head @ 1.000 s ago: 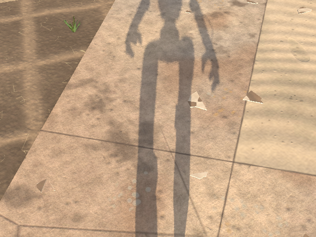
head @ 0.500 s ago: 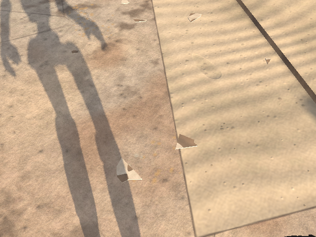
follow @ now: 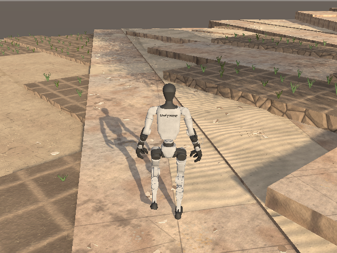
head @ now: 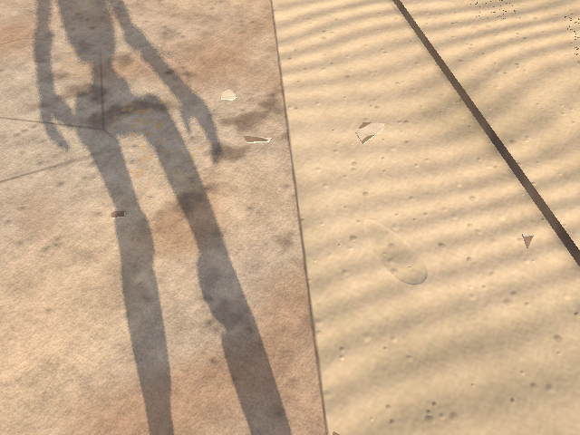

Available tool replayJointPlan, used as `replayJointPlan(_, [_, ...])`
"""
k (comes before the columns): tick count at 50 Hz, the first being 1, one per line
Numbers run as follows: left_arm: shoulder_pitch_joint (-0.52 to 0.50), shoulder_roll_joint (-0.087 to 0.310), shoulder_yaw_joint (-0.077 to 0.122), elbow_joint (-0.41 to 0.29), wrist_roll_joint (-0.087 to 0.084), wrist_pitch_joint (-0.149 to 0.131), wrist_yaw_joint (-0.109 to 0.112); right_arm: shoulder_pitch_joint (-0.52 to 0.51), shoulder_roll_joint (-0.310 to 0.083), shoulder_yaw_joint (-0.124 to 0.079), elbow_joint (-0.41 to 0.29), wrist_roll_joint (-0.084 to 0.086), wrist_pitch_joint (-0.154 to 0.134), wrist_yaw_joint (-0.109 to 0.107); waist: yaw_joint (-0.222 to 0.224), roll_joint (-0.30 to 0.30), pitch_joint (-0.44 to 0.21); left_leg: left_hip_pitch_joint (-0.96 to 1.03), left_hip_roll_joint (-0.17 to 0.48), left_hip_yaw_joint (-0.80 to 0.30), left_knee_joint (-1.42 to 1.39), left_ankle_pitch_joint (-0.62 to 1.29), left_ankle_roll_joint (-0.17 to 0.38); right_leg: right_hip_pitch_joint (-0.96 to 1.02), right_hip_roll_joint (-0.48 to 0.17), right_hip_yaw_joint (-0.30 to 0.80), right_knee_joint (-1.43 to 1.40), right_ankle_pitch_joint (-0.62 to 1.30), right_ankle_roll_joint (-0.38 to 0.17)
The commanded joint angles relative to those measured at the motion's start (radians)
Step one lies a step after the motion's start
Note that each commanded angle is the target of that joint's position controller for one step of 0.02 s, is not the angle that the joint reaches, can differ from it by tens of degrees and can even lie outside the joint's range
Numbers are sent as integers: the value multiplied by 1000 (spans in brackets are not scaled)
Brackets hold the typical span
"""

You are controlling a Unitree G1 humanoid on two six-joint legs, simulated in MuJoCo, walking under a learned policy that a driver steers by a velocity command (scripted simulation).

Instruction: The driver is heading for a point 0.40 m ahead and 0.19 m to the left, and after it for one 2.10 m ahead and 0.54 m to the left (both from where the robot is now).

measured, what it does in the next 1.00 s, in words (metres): walks ahead, turning left: left foot, then right foot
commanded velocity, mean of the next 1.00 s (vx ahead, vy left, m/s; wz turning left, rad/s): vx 1.00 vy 0.00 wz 0.48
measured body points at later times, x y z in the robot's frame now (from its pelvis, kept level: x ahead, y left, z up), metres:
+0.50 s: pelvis +0.46 +0.09 +0.00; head +0.48 +0.09 +0.45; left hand +0.58 +0.38 -0.06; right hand +0.56 -0.18 -0.13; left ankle +0.40 +0.09 -0.74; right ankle +0.64 -0.05 -0.66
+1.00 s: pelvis +0.89 +0.25 +0.00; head +0.91 +0.26 +0.45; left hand +0.66 +0.42 -0.12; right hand +1.23 +0.22 -0.03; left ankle +0.96 +0.45 -0.70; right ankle +0.85 +0.10 -0.74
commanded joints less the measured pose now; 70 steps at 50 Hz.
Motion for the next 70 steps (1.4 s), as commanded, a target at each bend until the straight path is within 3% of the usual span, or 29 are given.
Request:
replayJointPlan(1, [21, 52, 18, -19, -23, -45, -1, -59, 5, 1, -95, -16, 27, 21, -5, -112, 79, -257, 88, -37, -2, 68, -9, 104, -287, 188, -320, 222, -83])
replayJointPlan(7, [29, 101, 27, 16, -18, -57, 13, -292, -3, 24, -189, -11, 17, 63, -11, -49, 148, -86, -4, 158, -441, 353, 53, 85, -178, -147, -384, 625, -17])
replayJointPlan(9, [59, 170, 40, 17, -18, -47, 24, -251, -34, 17, -177, -7, 15, 63, -46, -87, 83, 41, -84, 217, -493, 336, 86, 192, -205, -161, -255, 1093, 3])
replayJointPlan(11, [27, 241, 61, -6, -6, -9, 39, -31, -97, -7, -121, -2, 15, 45, -172, -141, -47, 264, -157, 216, -486, 195, 121, 239, -242, -148, 69, 1385, 4])
replayJointPlan(12, [-15, 258, 68, -26, -1, 11, 40, 167, -144, -34, -65, -5, 16, 31, -266, -136, -141, 481, -173, 170, -507, 125, 154, 166, -257, -118, 341, 1343, -12])
replayJointPlan(13, [-22, 233, 65, -25, 3, 20, 27, 283, -192, -64, -16, -2, 19, 5, -292, -52, -173, 680, -169, 87, -578, 65, 184, 6, -178, -113, 707, 891, 0])
replayJointPlan(14, [-22, 65, 21, -63, 20, 8, 8, 186, -269, -83, -16, 11, 32, -14, -161, 218, -61, 740, -22, -174, -579, 192, 230, -347, 11, -75, 1119, -162, 35])
replayJointPlan(15, [38, 82, 11, -187, -6, -15, 7, 135, -364, -102, -77, -15, 42, -13, -85, 255, -299, 996, 150, -707, -817, -10, 439, -644, 61, 147, 1292, -223, 58])
replayJointPlan(17, [-87, 144, 6, -187, 2, -52, 8, 86, -246, -85, -85, -10, 36, -32, -69, -72, -80, 737, 168, -776, -1040, -218, 349, -688, -48, 231, 1089, -67, 42])
replayJointPlan(19, [-89, 120, -5, -180, 28, -25, 12, 33, -197, -67, -79, -3, 3, -39, 20, -139, 20, 447, 83, -594, -1027, -11, 304, -539, -104, 232, 931, -69, 66])
replayJointPlan(21, [-87, 101, -12, -183, 38, 21, 9, 16, -160, -50, -78, 5, -24, -35, 62, -137, 55, 255, 15, -475, -1051, 64, 292, -439, -137, 216, 791, -104, 100])
replayJointPlan(25, [-310, 43, -39, -278, 12, 29, -14, 26, -171, -59, -88, 8, -46, -24, 2, -78, 106, 118, -98, -346, -1094, 183, 231, -325, -118, 146, 387, 210, 112])
replayJointPlan(31, [-325, 88, -24, -279, -3, 13, -10, 106, -183, -71, -54, 16, -50, -26, -57, -3, 7, 432, -38, -352, -971, 592, 131, -172, -31, 123, 63, 390, 45])
replayJointPlan(32, [-252, 115, -9, -252, 1, 10, -3, 119, -199, -71, -41, 8, -54, -30, -28, 6, -42, 519, -20, -337, -887, 777, 113, -119, 1, 104, 63, 318, 23])
replayJointPlan(34, [95, 189, 35, -155, -10, 10, 25, 49, -227, -72, -43, -24, -52, -29, 169, 17, -189, 498, -43, -254, -467, 908, 73, 172, 11, 74, 78, 130, -25])
replayJointPlan(35, [308, 249, 57, -112, 6, 10, 42, 22, -133, -46, -66, -35, -59, -36, 249, -82, -284, 310, -90, -188, -79, 622, 60, 385, -142, 276, 118, -175, -51])
replayJointPlan(36, [245, 340, 79, -91, 17, 11, 25, 178, -7, -13, -114, 23, -71, -15, 80, -527, -358, -43, -296, -139, 196, -152, -5, 554, -369, 1013, -176, -349, -212])
replayJointPlan(37, [119, 237, 72, -118, 4, 18, 1, 125, -67, -1, -89, -14, -66, -28, 74, -288, -202, -212, -194, -155, 232, -137, 26, 480, -353, 1096, -225, -451, -256])
replayJointPlan(39, [62, 135, 55, -99, -11, 14, -13, -85, -105, 1, -133, -40, -69, -18, 68, -27, -48, -194, -91, -111, 102, -33, 10, 251, -261, 797, -205, -222, -237])
replayJointPlan(43, [164, 117, 45, -2, -25, -3, -6, -189, -54, 35, -222, -74, -47, 2, 11, -102, 40, -170, -27, -78, -143, -108, -55, 70, -147, 626, -258, -7, -231])
replayJointPlan(48, [118, 179, 76, -22, -35, -6, -10, -382, -32, 74, -303, -29, -55, 27, 31, -106, 75, 174, -61, 18, -587, 213, -108, -215, -82, 495, -388, 174, -198])
replayJointPlan(52, [181, 199, 85, 0, -50, -4, -16, -339, -91, 46, -285, -27, -58, -6, 24, -83, 4, 314, -94, 14, -711, 207, -83, -44, -102, 487, -201, 517, -139])
replayJointPlan(54, [170, 220, 91, 1, -51, -3, -19, -95, -140, 13, -217, -40, -67, -37, -96, -39, -151, 639, -70, -5, -726, 102, -50, -118, -22, 423, 198, 625, -95])
replayJointPlan(55, [143, 151, 73, -29, -53, -14, -17, 106, -218, -17, -204, -57, -69, -61, -183, 42, -285, 850, 161, -238, -767, -228, -9, -258, 25, 359, 507, 367, -82])
replayJointPlan(56, [220, 28, 42, -68, -80, -8, -9, 118, -276, -31, -199, -79, -58, -66, -112, 240, -386, 987, 417, -714, -939, -554, 67, -501, 98, 265, 789, -214, -68])
replayJointPlan(57, [174, 85, 41, -71, -53, 11, -2, 49, -224, -34, -196, -55, -48, -67, -87, 199, -287, 877, 397, -812, -995, -627, 99, -615, 19, 230, 889, -114, -81])
replayJointPlan(59, [29, 100, 47, -73, -21, 31, -18, -25, -87, -6, -180, -42, -56, -54, -71, 22, -61, 654, 294, -470, -997, -282, 74, -626, -56, 209, 844, -5, -72])
replayJointPlan(63, [-81, 30, 32, -135, -5, 81, -55, 25, -39, 3, -93, -13, -88, -40, -8, 67, 49, 522, 228, -151, -1055, 122, 25, -644, -119, 194, 791, 8, -50])
replayJointPlan(70, [-314, 37, -4, -255, -8, 83, -106, -1, -104, -9, -40, -10, -107, -42, 36, 7, 128, 398, 118, 263, -1150, 615, -43, -395, -49, -4, 350, 323, -99])
Keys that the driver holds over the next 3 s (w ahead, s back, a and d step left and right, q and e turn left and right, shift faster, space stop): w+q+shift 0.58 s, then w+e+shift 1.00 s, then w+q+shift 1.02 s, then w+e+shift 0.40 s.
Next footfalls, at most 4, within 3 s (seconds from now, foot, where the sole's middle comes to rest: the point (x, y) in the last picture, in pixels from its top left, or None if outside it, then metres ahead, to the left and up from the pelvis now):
0.26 left None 0.44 0.10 -0.77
0.68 right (256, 293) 0.88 0.13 -0.77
1.10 left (131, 242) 1.07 0.49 -0.77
1.52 right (188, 137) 1.52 0.38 -0.77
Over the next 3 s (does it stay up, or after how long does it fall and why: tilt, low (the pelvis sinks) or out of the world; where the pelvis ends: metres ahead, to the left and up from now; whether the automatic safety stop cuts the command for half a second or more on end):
stays up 2.69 0.72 0.00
